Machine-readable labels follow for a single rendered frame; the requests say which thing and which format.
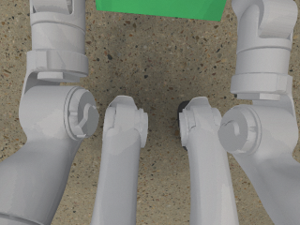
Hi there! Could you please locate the robot left forearm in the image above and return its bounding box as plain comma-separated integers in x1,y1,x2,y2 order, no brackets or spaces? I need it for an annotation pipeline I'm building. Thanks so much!
19,0,89,122

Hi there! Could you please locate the right robot foot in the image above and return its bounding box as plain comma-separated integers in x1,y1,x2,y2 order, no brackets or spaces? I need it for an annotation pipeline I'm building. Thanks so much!
177,100,189,151

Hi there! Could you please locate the right robot thigh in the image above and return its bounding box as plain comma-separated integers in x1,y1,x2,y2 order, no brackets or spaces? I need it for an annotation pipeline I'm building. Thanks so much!
179,104,239,225

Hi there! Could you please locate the robot right upper arm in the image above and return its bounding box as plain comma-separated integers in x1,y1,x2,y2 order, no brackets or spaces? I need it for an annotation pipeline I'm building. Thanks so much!
217,104,300,225

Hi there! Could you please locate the carton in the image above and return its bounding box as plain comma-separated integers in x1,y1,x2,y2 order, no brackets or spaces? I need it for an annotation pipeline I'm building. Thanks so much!
95,0,227,22

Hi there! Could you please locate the robot left upper arm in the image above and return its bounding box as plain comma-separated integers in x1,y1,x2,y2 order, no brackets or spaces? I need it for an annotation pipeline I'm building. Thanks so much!
0,85,99,225

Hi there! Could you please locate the robot right forearm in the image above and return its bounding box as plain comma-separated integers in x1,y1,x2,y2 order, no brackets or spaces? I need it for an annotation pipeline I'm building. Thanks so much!
230,0,298,124

